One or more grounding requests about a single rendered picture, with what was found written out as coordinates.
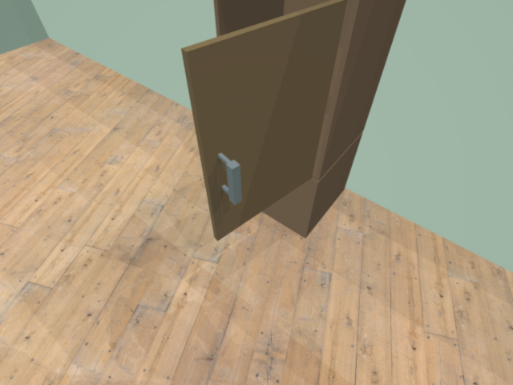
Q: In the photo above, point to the cupboard door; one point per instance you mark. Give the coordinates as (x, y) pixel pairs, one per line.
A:
(258, 96)

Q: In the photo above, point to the handle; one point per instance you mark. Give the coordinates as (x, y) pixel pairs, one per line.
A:
(234, 180)

